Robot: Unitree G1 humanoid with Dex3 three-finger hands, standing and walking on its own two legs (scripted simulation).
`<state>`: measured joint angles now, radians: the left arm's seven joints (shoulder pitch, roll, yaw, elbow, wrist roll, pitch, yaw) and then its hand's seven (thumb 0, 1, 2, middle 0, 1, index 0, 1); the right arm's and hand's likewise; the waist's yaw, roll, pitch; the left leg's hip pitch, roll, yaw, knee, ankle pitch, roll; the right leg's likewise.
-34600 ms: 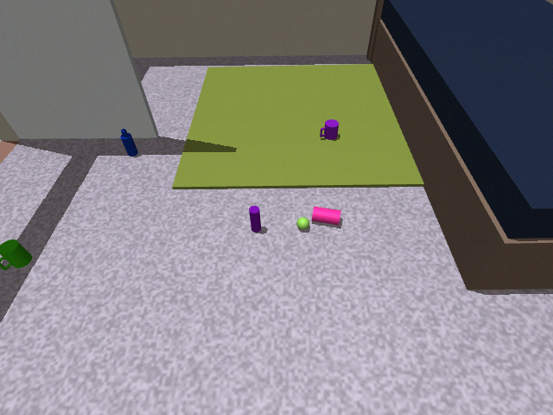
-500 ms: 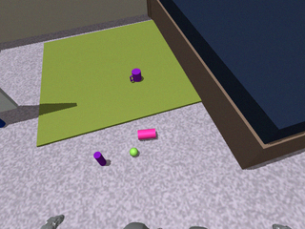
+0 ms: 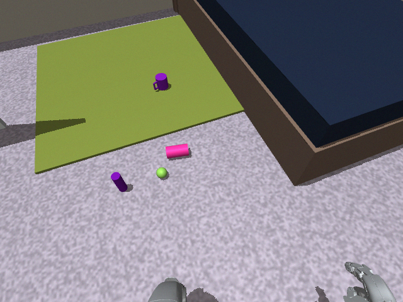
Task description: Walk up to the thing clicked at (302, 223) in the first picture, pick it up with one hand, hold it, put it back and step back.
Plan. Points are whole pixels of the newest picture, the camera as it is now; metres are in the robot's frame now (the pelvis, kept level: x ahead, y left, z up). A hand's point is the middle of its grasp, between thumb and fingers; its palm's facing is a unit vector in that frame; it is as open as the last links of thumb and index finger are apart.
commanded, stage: step back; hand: left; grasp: from above
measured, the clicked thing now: (161, 172) +0.79 +0.27 -0.72
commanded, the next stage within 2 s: stand in 1.80 s
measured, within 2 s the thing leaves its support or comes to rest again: neither
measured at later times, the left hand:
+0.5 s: hand out of the picture -0.05 +0.26 -0.13, palm faces +0.08 -0.92 -0.38, open 7.4 cm
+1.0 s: hand out of the picture -0.25 +0.26 -0.13, palm faces +0.10 -0.90 -0.42, open 7.4 cm
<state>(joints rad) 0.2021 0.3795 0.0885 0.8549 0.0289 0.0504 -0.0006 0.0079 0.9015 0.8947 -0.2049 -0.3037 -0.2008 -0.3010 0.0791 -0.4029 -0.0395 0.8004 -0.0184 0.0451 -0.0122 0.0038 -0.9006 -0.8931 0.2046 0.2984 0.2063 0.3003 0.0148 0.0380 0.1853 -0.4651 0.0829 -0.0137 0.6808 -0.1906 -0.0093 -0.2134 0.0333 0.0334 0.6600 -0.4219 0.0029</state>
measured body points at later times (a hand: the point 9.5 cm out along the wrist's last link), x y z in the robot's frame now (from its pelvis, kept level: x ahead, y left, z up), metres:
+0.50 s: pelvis -0.16 -0.01 +0.01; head -0.10 +0.01 +0.46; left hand -0.05 +0.31 -0.11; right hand -0.04 -0.31 -0.10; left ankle -0.13 +0.10 -0.71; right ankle -0.17 -0.15 -0.63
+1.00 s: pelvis -0.29 -0.03 +0.01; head -0.28 -0.03 +0.46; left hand -0.25 +0.31 -0.11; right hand -0.21 -0.34 -0.12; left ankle -0.28 +0.09 -0.71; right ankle -0.26 -0.16 -0.70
